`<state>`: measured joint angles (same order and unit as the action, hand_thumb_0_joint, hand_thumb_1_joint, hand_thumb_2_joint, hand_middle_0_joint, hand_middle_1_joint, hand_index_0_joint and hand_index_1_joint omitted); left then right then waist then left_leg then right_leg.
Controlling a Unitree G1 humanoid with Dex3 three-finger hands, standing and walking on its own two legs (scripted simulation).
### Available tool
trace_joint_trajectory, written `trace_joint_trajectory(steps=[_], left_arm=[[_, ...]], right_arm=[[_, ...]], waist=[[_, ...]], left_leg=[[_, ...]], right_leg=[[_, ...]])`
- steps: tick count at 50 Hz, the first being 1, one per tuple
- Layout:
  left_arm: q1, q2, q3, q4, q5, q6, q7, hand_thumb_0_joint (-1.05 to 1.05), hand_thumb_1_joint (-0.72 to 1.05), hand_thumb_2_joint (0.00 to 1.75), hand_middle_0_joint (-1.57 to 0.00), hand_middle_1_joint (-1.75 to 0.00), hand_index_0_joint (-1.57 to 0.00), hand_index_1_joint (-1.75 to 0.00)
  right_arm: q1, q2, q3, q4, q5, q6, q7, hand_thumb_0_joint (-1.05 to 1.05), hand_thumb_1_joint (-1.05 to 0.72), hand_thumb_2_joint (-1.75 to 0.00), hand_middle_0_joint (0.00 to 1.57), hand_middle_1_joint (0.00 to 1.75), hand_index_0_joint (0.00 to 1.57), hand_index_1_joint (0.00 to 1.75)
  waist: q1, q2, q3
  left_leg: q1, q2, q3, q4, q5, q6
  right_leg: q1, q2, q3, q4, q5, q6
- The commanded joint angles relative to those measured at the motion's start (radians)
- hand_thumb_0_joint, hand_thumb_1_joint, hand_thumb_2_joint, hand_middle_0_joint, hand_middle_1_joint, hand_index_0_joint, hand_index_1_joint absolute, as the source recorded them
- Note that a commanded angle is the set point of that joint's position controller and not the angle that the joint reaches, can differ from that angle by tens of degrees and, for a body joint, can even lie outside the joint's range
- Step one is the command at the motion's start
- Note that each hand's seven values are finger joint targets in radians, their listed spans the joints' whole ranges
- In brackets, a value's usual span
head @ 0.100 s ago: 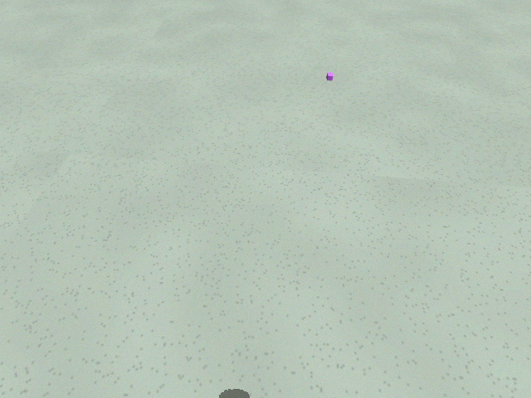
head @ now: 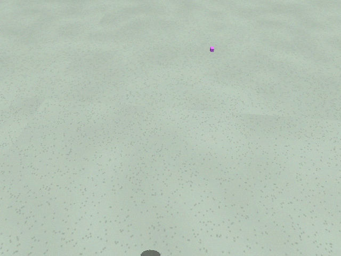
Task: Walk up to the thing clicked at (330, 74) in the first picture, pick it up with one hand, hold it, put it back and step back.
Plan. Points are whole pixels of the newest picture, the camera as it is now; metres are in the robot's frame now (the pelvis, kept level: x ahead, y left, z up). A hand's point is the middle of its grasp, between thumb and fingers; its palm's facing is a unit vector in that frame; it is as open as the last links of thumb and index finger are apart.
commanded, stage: stand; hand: left
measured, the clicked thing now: (212, 49) +2.29 -0.49 -0.76
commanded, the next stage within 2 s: walk up in 1.02 s
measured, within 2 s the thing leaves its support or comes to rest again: neither
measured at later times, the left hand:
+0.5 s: hand out of the picture +0.08 +0.25 -0.16, palm faces -0.03 -0.94 -0.34, open 7.4 cm
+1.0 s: hand out of the picture +0.09 +0.25 -0.16, palm faces -0.02 -0.94 -0.34, open 7.4 cm
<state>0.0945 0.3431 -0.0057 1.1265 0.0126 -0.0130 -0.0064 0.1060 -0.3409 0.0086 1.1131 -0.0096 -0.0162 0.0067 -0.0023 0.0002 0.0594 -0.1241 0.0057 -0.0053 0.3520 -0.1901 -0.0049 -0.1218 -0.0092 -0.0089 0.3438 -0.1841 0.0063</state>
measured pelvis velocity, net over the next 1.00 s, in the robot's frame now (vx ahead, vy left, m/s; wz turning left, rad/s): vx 0.01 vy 0.00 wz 0.01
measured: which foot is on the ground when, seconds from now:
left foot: down 0.00-1.00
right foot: down 0.00-1.00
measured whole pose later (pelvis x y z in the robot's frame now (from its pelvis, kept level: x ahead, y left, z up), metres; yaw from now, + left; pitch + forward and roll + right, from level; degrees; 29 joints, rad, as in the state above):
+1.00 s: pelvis +0.01 +0.00 +0.00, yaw +0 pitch -2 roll +0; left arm 0.10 0.35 0.00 1.13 0.01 -0.01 0.00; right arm 0.11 -0.35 0.01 1.11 -0.01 -0.02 0.00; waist 0.00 0.00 0.06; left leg -0.10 0.00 -0.01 0.33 -0.19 0.00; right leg -0.09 -0.02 -0.01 0.31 -0.19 0.01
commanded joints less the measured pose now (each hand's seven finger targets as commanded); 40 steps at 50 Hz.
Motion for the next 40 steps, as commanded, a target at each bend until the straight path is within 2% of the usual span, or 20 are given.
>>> trace_joint_trajectory(steps=[1, 5, 12, 15, 17, 22, 28, 40], left_arm=[[-0.047, 0.212, 0.044, -0.063, -0.004, -0.020, 0.013, 0.00, 0.90, 0.90, -0.20, -0.30, -0.20, -0.30], [-0.037, 0.209, 0.043, -0.061, -0.004, -0.020, 0.014, 0.00, 0.90, 0.90, -0.20, -0.30, -0.20, -0.30], [-0.034, 0.211, 0.045, -0.059, -0.005, -0.017, 0.012, 0.00, 0.90, 0.90, -0.20, -0.30, -0.20, -0.30], [-0.035, 0.210, 0.045, -0.057, -0.006, -0.018, 0.013, 0.00, 0.90, 0.90, -0.20, -0.30, -0.20, -0.30], [-0.035, 0.212, 0.046, -0.056, -0.006, -0.016, 0.014, 0.00, 0.90, 0.90, -0.20, -0.30, -0.20, -0.30], [-0.031, 0.208, 0.045, -0.057, -0.005, -0.017, 0.015, 0.00, 0.90, 0.90, -0.20, -0.30, -0.20, -0.30], [-0.030, 0.211, 0.045, -0.055, -0.006, -0.017, 0.015, 0.00, 0.90, 0.90, -0.20, -0.30, -0.20, -0.30], [-0.030, 0.214, 0.045, -0.061, -0.005, -0.019, 0.016, 0.00, 0.90, 0.90, -0.20, -0.30, -0.20, -0.30]], right_arm=[[-0.033, -0.208, -0.044, -0.060, 0.001, -0.019, -0.015, 0.00, -0.90, -0.90, 0.20, 0.30, 0.20, 0.30], [-0.039, -0.210, -0.044, -0.061, 0.003, -0.021, -0.016, 0.00, -0.90, -0.90, 0.20, 0.30, 0.20, 0.30], [-0.026, -0.214, -0.041, -0.054, 0.001, -0.021, -0.018, 0.00, -0.90, -0.90, 0.20, 0.30, 0.20, 0.30], [-0.032, -0.210, -0.040, -0.056, 0.001, -0.022, -0.017, 0.00, -0.90, -0.90, 0.20, 0.30, 0.20, 0.30], [-0.021, -0.214, -0.041, -0.052, 0.002, -0.020, -0.018, 0.00, -0.90, -0.90, 0.20, 0.30, 0.20, 0.30], [-0.025, -0.215, -0.041, -0.055, 0.002, -0.020, -0.019, 0.00, -0.90, -0.90, 0.20, 0.30, 0.20, 0.30], [-0.027, -0.214, -0.042, -0.054, 0.003, -0.017, -0.018, 0.00, -0.90, -0.90, 0.20, 0.30, 0.20, 0.30], [-0.022, -0.212, -0.039, -0.056, 0.001, -0.018, -0.019, 0.00, -0.90, -0.90, 0.20, 0.30, 0.20, 0.30]], waist=[[0.001, -0.002, -0.094], [0.004, 0.005, -0.091], [0.005, 0.011, -0.088], [0.004, -0.005, -0.088], [0.004, -0.007, -0.099], [0.003, 0.005, -0.096], [0.003, 0.000, -0.080], [0.002, 0.000, -0.096]], left_leg=[[-0.002, 0.117, -0.096, -0.062, 0.104, 0.031], [0.011, 0.119, -0.097, -0.060, 0.147, 0.030], [0.008, 0.118, -0.094, -0.067, 0.130, 0.029], [0.017, 0.117, -0.098, -0.064, 0.172, 0.027], [0.018, 0.119, -0.098, -0.070, 0.147, 0.028], [0.017, 0.117, -0.094, -0.061, 0.170, 0.033], [0.018, 0.117, -0.099, -0.069, 0.154, 0.027], [0.027, 0.119, -0.094, -0.062, 0.191, 0.029]], right_leg=[[0.023, -0.115, 0.093, -0.052, 0.096, -0.038], [0.023, -0.115, 0.089, -0.044, 0.134, -0.036], [0.026, -0.119, 0.093, -0.049, 0.124, -0.036], [0.024, -0.117, 0.089, -0.046, 0.150, -0.032], [0.029, -0.116, 0.087, -0.048, 0.122, -0.034], [0.042, -0.122, 0.088, -0.049, 0.163, -0.034], [0.022, -0.118, 0.085, -0.058, 0.122, -0.031], [0.050, -0.126, 0.085, -0.056, 0.176, -0.031]])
